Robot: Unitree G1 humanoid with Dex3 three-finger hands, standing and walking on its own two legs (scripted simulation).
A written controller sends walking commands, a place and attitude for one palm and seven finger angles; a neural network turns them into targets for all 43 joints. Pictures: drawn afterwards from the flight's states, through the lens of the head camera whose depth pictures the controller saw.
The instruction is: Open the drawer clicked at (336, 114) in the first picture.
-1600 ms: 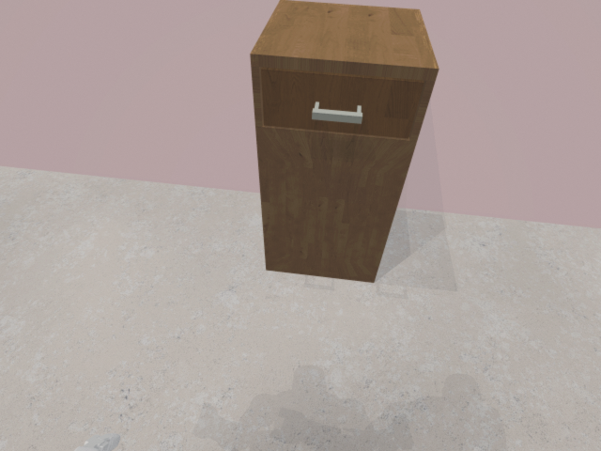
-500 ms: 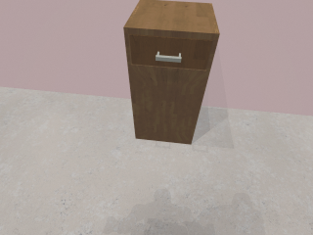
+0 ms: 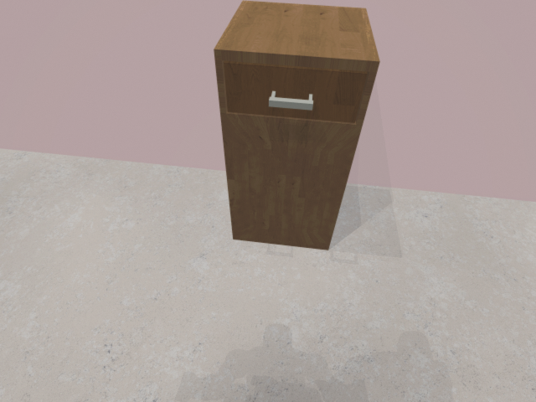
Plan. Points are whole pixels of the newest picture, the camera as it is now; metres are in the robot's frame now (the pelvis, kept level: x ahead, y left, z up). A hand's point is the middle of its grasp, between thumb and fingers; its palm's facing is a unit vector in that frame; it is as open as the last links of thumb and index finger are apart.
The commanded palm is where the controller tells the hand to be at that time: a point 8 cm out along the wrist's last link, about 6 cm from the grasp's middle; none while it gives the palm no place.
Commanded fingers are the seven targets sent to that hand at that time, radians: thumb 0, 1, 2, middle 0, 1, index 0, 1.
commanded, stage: take the last steps up to it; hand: left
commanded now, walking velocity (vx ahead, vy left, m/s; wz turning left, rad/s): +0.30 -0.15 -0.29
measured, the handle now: (291, 99) +0.90 -0.01 -0.01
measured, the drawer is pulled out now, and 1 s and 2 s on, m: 0.00 0.00 0.00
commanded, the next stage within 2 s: come to a stop and stand still in 1.02 s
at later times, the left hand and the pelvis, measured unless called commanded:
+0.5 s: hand out of the picture +0.06 +0.09 -0.18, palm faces -0.01 -0.99 -0.17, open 7.3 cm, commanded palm none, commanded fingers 0.00 0.90 0.90 -0.20 -0.30 -0.20 -0.30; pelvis +0.10 -0.08 -0.01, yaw -5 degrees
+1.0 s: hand (234, 323) +0.31 +0.09 -0.19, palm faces -0.07 -0.99 -0.15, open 7.4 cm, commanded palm none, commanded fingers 0.00 0.90 0.90 -0.20 -0.30 -0.20 -0.30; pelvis +0.29 -0.08 -0.01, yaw -9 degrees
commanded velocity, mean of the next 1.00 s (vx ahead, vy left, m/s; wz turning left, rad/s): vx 0.27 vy -0.10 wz -0.10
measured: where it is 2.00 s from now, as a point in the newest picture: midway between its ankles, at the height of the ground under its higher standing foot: (298, 395)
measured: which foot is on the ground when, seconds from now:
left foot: down 0.00-0.30, up 0.32-0.78, down 0.80-1.00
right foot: down 0.00-0.12, up 0.14-0.28, down 0.30-0.80, up 0.82-1.00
